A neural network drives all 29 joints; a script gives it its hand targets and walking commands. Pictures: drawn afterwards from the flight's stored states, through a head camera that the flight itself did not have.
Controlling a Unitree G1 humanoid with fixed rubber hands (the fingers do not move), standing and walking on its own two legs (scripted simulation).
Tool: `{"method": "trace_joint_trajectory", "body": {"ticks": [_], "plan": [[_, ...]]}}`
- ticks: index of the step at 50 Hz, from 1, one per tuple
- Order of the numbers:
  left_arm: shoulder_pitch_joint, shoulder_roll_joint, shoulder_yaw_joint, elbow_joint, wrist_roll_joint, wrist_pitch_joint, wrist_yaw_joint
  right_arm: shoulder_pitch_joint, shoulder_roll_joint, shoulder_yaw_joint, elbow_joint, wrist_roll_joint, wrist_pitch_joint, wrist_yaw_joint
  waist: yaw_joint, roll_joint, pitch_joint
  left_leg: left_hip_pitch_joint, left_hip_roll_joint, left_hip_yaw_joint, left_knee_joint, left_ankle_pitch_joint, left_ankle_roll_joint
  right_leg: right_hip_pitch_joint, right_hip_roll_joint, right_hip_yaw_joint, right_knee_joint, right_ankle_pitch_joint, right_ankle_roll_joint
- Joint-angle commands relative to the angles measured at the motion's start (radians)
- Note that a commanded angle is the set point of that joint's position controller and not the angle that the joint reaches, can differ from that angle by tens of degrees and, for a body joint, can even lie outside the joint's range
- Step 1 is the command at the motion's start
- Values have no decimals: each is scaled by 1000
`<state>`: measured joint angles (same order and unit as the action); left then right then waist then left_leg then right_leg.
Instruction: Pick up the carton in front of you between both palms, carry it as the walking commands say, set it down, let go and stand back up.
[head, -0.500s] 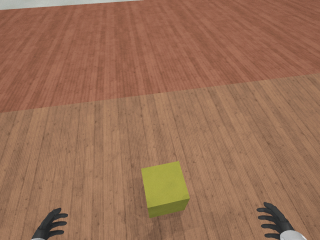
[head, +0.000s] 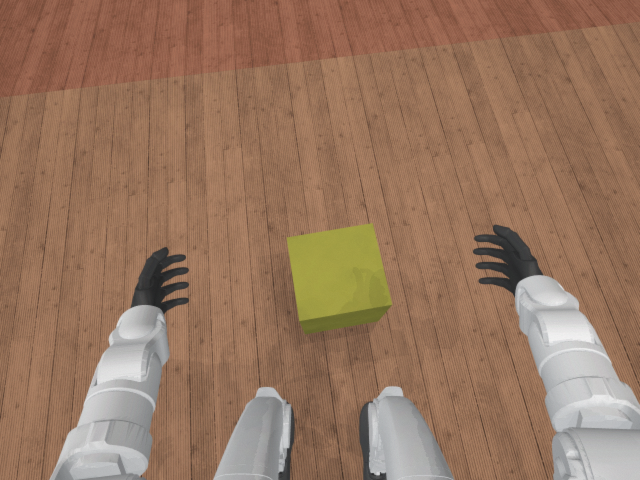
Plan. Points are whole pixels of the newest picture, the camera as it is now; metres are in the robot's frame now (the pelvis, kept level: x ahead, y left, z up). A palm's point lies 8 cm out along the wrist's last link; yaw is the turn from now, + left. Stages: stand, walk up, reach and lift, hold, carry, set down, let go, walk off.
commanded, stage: reach and lift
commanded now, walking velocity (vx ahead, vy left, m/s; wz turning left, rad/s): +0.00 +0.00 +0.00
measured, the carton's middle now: (336, 283) +0.48 -0.01 -0.57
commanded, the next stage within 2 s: none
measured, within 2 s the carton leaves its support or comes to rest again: neither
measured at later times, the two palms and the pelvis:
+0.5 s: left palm (221, 230) +0.46 +0.18 -0.15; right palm (457, 190) +0.53 -0.20 -0.15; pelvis -0.04 -0.01 -0.05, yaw +1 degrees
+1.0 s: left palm (246, 275) +0.45 +0.18 -0.39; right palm (424, 253) +0.50 -0.20 -0.39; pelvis -0.06 +0.01 -0.23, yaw +2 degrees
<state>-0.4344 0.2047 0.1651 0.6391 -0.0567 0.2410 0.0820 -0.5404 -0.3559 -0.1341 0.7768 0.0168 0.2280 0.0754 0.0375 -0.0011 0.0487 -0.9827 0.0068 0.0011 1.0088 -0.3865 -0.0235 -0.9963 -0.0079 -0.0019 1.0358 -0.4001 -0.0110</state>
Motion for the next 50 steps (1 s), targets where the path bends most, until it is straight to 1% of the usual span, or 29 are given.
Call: {"method": "trace_joint_trajectory", "body": {"ticks": [1, 6, 9, 12, 15, 18, 21, 24, 29, 32, 35, 37, 40, 43, 48, 50], "plan": [[-262, 102, 54, -83, -8, -8, 28, -326, -167, -39, -41, 4, -13, 4, 8, -46, -626, 121, -49, 19, -67, 284, -27, 289, 37, 27, -70, 341, 22], [-523, 84, 93, -47, -14, 13, 59, -619, -198, -47, 53, 8, 1, 11, 18, -63, -732, 38, -48, 45, -59, 129, -28, 226, 38, 24, -81, 168, 26], [-656, 66, 124, -5, -6, 20, 72, -778, -210, -48, 121, 5, 6, 19, 32, -76, -782, -4, -51, 61, -46, 74, -29, 180, 41, 24, -80, 87, 27], [-759, 44, 168, 34, 19, 16, 79, -909, -214, -52, 187, -8, 0, 28, 50, -86, -826, -49, -57, 75, -24, 62, -34, 127, 45, 25, -70, 53, 27], [-839, 21, 215, 54, 50, 3, 82, -1016, -215, -68, 238, -35, -15, 35, 63, -99, -868, -97, -64, 85, -3, 80, -40, 86, 51, 26, -50, 71, 27], [-877, 3, 259, 43, 83, -15, 81, -1082, -213, -91, 259, -76, -30, 36, 66, -117, -957, -114, -73, 93, 10, 134, -44, 105, 59, 24, -27, 156, 29], [-865, -14, 285, 4, 108, -37, 74, -1092, -200, -115, 242, -112, -45, 29, 60, -135, -1066, -123, -82, 96, 19, 235, -44, 177, 68, 29, 2, 316, 32], [-827, -44, 302, -14, 127, -65, 57, -1070, -158, -138, 225, -137, -66, 24, 60, -146, -1084, -205, -89, 96, 40, 317, -44, 199, 68, 41, 44, 462, 32], [-750, -76, 329, 14, 155, -129, 32, -978, -75, -173, 217, -165, -108, 11, 52, -151, -1042, -433, -94, 85, 120, 383, -51, 130, 56, 76, 156, 671, 28], [-721, -79, 327, 49, 152, -159, 28, -916, -55, -184, 220, -166, -129, -5, 36, -134, -1031, -546, -94, 78, 205, 388, -59, 20, 51, 90, 244, 714, 29], [-735, -78, 300, 67, 130, -179, 31, -896, -68, -186, 214, -155, -144, -25, 9, -102, -1035, -632, -96, 73, 310, 367, -69, -113, 49, 87, 334, 662, 30], [-755, -70, 276, 71, 104, -184, 40, -911, -91, -167, 201, -127, -154, -37, 2, -91, -1060, -639, -96, 69, 382, 373, -74, -195, 54, 74, 394, 608, 30], [-787, -36, 229, 75, 53, -185, 64, -962, -139, -104, 177, -54, -163, -51, 15, -94, -1137, -605, -94, 67, 493, 387, -72, -275, 59, 53, 499, 541, 31], [-834, 5, 180, 65, -2, -178, 92, -1030, -190, -31, 154, 25, -161, -61, 30, -115, -1218, -578, -90, 72, 592, 367, -67, -319, 58, 33, 596, 476, 33], [-960, 55, 112, 54, -90, -146, 127, -1160, -262, 62, 163, 117, -138, -72, 31, -149, -1247, -592, -80, 88, 717, 226, -60, -372, 45, 12, 716, 295, 27], [-1010, 64, 93, 74, -116, -131, 136, -1205, -279, 87, 196, 138, -125, -74, 28, -149, -1215, -600, -74, 91, 751, 160, -57, -413, 35, 8, 745, 211, 25]]}}
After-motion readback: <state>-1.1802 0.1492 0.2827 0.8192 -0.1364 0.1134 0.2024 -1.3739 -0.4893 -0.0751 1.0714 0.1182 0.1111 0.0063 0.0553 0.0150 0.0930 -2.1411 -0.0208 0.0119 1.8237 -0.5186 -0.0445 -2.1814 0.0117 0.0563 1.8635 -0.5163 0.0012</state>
